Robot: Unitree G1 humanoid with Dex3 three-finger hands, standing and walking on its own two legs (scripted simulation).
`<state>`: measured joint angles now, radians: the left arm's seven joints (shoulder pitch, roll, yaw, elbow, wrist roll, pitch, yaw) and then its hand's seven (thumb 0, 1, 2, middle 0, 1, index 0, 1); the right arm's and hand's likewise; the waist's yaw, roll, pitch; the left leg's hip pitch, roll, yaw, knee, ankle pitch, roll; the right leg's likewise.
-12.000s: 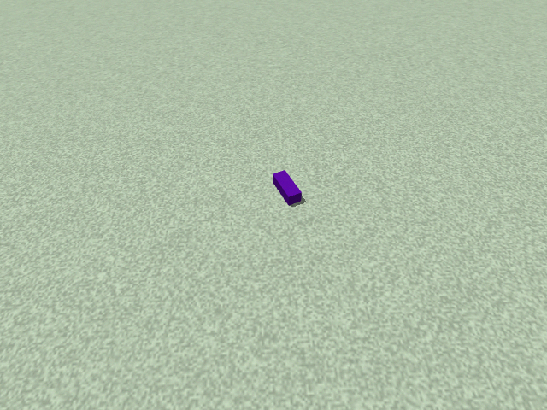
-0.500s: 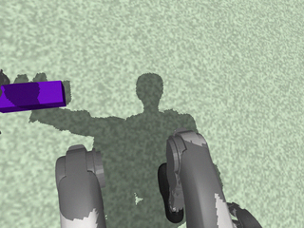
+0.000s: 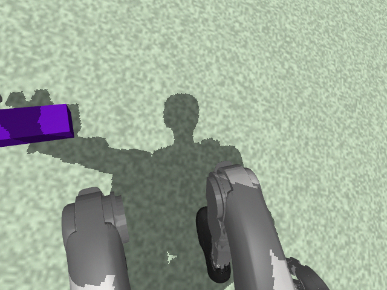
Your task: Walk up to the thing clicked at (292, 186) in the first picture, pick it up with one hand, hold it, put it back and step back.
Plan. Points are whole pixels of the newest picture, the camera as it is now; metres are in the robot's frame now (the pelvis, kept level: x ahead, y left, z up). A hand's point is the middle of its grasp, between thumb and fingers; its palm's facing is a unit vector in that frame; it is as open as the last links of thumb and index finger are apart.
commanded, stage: rise first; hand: left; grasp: from above
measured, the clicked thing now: (28, 125) +0.49 +0.32 -0.29
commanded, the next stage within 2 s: approach in 1.00 s
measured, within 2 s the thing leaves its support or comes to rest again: neither
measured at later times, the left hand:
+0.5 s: hand out of the picture +0.44 +0.36 -0.17, palm faces -0.46 -0.08 -0.89, open 13.8 cm
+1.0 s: hand out of the picture +0.43 +0.36 -0.17, palm faces -0.47 -0.08 -0.88, open 13.7 cm
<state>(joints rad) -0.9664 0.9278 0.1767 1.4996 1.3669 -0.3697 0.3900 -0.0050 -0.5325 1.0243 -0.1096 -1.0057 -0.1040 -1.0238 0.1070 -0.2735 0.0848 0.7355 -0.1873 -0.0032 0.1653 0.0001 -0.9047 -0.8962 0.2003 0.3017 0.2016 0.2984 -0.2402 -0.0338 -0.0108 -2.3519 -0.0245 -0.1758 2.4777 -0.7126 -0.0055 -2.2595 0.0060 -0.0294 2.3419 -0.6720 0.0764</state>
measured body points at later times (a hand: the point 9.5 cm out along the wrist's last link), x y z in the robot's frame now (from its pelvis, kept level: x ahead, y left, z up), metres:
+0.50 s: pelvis +0.00 +0.00 +0.00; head +0.24 +0.10 +0.37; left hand +0.46 +0.36 -0.12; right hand +0.06 -0.27 -0.09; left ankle +0.06 +0.12 -0.28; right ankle +0.11 -0.15 -0.28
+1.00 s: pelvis +0.00 +0.00 +0.00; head +0.24 +0.10 +0.37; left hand +0.46 +0.36 -0.12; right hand +0.06 -0.27 -0.09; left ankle +0.06 +0.12 -0.28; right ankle +0.11 -0.15 -0.28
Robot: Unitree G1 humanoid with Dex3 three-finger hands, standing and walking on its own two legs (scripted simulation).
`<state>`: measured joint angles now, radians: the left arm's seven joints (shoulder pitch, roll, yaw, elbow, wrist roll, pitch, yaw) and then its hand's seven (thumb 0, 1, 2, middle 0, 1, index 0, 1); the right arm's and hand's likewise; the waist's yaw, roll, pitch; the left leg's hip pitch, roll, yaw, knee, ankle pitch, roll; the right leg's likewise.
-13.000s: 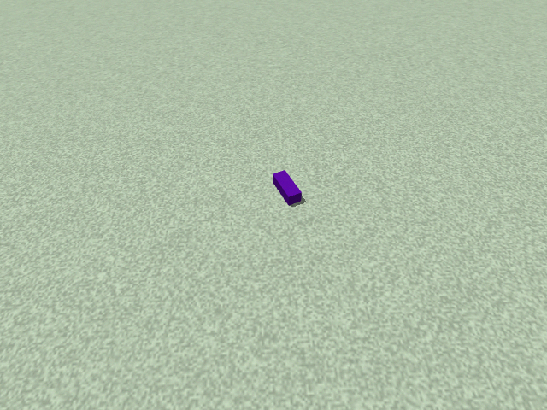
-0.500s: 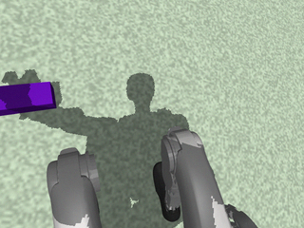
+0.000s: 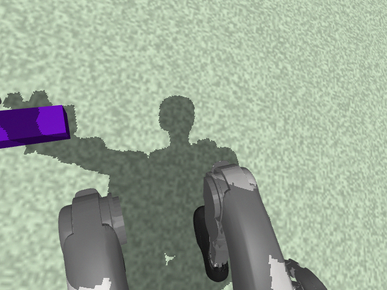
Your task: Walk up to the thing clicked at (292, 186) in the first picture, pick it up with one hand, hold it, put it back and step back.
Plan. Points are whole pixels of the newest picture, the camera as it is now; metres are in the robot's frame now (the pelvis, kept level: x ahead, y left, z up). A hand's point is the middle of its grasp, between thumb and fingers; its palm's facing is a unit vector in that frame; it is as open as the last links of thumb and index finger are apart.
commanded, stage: approach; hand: left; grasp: from above
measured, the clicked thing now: (24, 127) +0.49 +0.32 -0.29
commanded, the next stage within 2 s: close in in 0.72 s
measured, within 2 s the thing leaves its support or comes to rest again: neither
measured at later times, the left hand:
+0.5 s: hand (10, 106) +0.50 +0.31 -0.16, palm faces -0.40 -0.06 -0.91, open 13.9 cm
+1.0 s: hand out of the picture +0.46 +0.33 -0.18, palm faces -0.49 -0.08 -0.87, open 13.8 cm
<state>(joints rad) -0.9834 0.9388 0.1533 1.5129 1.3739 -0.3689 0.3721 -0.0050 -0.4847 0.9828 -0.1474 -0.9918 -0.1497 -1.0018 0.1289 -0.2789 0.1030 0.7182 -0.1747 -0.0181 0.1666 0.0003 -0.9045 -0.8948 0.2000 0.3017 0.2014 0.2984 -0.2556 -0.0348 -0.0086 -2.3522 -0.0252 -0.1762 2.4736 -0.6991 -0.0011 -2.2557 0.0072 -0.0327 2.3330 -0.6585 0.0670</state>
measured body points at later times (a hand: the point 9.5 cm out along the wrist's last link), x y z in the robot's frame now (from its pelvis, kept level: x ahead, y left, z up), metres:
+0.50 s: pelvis +0.00 +0.00 +0.00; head +0.25 +0.10 +0.36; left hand +0.52 +0.31 -0.11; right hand +0.05 -0.27 -0.08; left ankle +0.07 +0.12 -0.28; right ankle +0.11 -0.15 -0.28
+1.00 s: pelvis +0.00 +0.00 +0.00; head +0.25 +0.10 +0.36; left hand +0.48 +0.33 -0.13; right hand +0.05 -0.28 -0.08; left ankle +0.07 +0.12 -0.28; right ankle +0.11 -0.15 -0.28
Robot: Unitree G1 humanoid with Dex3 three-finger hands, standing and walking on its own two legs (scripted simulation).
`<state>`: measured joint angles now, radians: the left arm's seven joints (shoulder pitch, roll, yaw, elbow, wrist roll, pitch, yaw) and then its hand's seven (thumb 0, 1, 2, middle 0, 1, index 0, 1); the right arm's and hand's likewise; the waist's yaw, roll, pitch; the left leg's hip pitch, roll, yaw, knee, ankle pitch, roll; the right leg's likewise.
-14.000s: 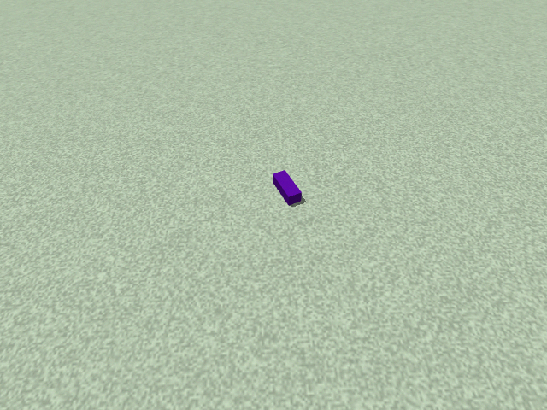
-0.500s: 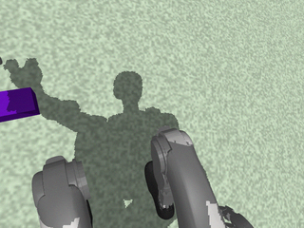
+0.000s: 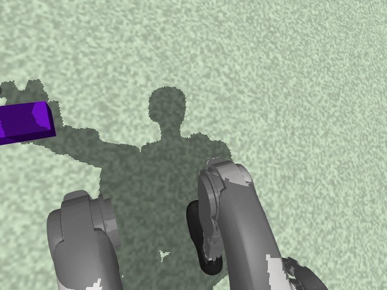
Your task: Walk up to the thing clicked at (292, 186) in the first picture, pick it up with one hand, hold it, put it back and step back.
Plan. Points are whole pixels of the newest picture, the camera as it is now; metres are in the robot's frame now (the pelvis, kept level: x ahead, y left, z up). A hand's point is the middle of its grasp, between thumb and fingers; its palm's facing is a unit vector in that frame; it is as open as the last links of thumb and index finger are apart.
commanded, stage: rest palm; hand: left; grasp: from above
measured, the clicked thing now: (5, 125) +0.49 +0.33 -0.29
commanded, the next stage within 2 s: close in 1.30 s
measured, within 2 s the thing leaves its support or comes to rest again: neither
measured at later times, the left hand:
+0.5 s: hand out of the picture +0.47 +0.32 -0.24, palm faces -0.46 -0.11 -0.88, open 13.7 cm
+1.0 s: hand (1, 133) +0.46 +0.32 -0.26, palm faces -0.47 -0.11 -0.88, open 13.6 cm
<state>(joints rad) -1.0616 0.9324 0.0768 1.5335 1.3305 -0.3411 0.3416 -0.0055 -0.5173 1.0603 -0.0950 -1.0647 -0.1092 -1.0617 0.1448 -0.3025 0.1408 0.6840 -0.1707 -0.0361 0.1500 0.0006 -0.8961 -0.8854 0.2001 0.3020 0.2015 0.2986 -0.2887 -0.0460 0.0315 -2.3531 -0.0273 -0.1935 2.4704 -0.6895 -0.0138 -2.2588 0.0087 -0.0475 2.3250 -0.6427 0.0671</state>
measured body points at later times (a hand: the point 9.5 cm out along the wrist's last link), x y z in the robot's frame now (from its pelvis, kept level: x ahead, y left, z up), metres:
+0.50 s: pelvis +0.01 +0.01 -0.02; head +0.28 +0.11 +0.32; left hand +0.49 +0.32 -0.19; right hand +0.03 -0.26 -0.08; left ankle +0.07 +0.12 -0.28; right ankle +0.12 -0.14 -0.28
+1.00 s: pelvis +0.01 +0.01 -0.02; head +0.28 +0.13 +0.31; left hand +0.48 +0.33 -0.21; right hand +0.06 -0.25 -0.08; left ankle +0.07 +0.12 -0.28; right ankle +0.12 -0.14 -0.28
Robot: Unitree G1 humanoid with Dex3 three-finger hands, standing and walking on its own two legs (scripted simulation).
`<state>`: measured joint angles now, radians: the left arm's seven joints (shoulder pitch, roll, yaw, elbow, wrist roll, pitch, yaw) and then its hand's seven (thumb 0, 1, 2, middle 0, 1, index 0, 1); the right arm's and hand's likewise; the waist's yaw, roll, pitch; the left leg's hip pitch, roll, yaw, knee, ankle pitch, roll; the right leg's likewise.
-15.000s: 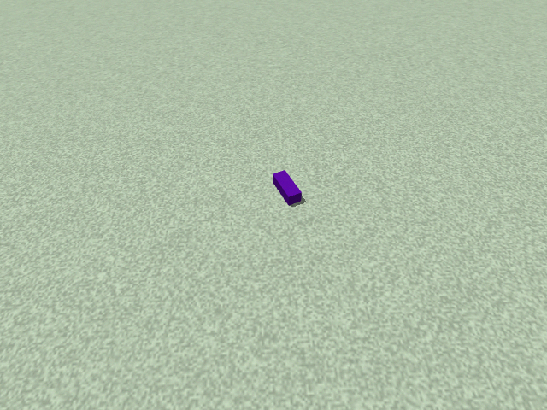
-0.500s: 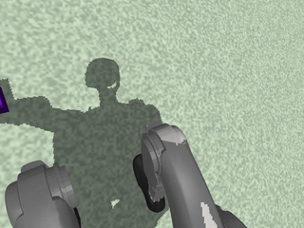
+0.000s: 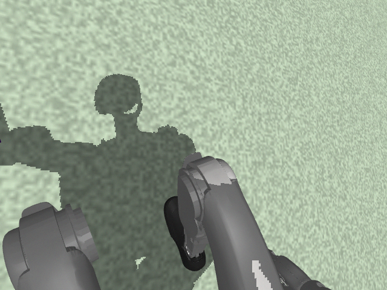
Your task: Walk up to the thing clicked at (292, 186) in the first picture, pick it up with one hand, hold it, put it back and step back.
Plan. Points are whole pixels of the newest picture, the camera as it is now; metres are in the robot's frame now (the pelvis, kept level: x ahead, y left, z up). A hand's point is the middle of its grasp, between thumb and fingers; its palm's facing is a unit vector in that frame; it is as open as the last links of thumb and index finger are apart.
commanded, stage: rest palm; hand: left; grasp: from above
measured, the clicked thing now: out of the picture +0.46 +0.35 -0.27
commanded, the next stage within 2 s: close in 0.30 s
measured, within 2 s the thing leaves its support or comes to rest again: neither
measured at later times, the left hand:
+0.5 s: hand out of the picture +0.44 +0.34 -0.25, palm faces -0.46 -0.15 -0.88, open 13.8 cm
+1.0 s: hand out of the picture +0.44 +0.35 -0.24, palm faces -0.46 -0.15 -0.88, open 12.5 cm
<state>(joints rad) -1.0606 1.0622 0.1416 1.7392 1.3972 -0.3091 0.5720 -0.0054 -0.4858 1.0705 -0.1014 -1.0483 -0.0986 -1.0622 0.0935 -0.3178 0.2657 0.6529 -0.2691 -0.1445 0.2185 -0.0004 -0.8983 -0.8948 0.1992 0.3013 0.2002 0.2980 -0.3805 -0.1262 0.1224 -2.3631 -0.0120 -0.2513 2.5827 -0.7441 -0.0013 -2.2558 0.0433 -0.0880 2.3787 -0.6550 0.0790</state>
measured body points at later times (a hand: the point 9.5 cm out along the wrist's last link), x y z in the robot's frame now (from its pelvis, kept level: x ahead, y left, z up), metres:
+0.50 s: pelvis +0.00 +0.00 +0.00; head +0.27 +0.14 +0.33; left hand +0.46 +0.34 -0.20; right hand +0.06 -0.25 -0.06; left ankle +0.06 +0.12 -0.26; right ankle +0.12 -0.14 -0.26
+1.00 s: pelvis +0.00 +0.00 +0.00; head +0.27 +0.13 +0.33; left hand +0.46 +0.35 -0.19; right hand +0.06 -0.26 -0.05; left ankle +0.06 +0.12 -0.26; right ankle +0.12 -0.14 -0.26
